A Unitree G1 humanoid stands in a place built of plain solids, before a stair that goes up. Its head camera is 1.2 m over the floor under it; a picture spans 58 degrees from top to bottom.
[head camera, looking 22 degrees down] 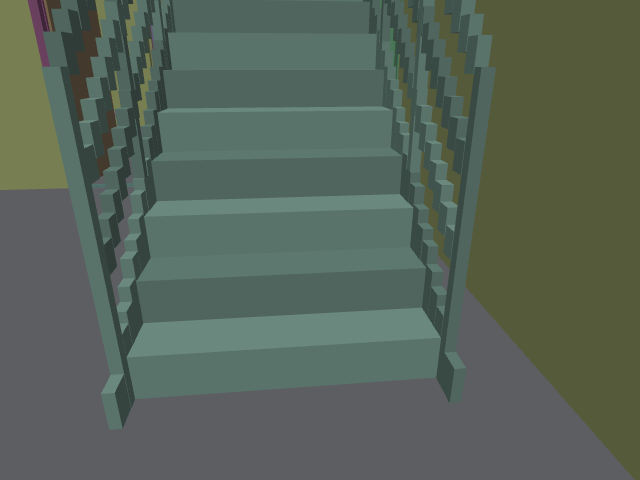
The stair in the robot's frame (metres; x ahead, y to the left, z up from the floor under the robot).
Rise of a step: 0.20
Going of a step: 0.23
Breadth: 1.30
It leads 6 degrees to the left of straight ahead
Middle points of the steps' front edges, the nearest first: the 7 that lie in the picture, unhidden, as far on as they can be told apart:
1.39 0.12 0.20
1.62 0.14 0.39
1.85 0.17 0.59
2.08 0.19 0.78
2.31 0.21 0.98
2.54 0.24 1.18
2.77 0.26 1.37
